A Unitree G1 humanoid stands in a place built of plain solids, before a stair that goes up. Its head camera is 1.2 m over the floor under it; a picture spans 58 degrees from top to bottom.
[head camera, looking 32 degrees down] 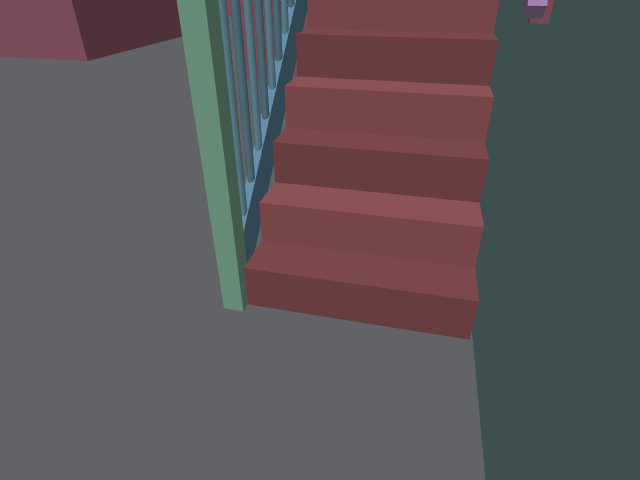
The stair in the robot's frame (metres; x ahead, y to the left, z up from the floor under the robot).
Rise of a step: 0.19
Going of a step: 0.21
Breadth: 0.90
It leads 13 degrees to the right of straight ahead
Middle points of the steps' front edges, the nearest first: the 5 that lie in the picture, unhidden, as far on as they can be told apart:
1.30 -0.13 0.19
1.51 -0.18 0.38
1.71 -0.23 0.57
1.92 -0.28 0.76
2.12 -0.33 0.95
